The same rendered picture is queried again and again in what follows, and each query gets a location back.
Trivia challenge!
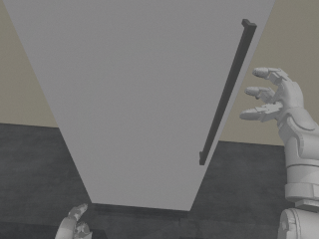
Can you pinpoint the robot right hand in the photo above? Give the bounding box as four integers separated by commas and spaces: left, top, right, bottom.
239, 67, 304, 122

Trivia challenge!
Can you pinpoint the robot right upper arm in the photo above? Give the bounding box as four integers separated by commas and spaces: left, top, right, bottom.
277, 208, 319, 239

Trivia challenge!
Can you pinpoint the robot right forearm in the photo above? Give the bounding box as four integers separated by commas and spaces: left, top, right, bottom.
277, 108, 319, 213

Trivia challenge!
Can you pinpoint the robot left hand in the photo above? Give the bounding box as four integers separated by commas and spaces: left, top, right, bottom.
55, 203, 93, 239

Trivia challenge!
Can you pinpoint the fridge door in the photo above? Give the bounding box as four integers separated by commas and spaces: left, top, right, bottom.
3, 0, 276, 211

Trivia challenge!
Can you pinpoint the handle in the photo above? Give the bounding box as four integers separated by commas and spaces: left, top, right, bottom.
199, 19, 257, 165

